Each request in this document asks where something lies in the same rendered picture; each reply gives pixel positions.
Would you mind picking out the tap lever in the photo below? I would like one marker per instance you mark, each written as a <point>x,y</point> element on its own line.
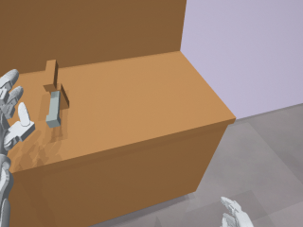
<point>53,118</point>

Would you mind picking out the robot left hand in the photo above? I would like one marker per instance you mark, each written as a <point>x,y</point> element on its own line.
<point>20,130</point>

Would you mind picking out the robot left forearm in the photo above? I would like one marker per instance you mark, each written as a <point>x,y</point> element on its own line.
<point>6,184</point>

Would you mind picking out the counter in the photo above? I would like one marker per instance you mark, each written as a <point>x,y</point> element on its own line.
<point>139,124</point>

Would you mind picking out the robot right hand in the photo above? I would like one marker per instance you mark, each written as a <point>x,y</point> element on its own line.
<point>240,219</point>

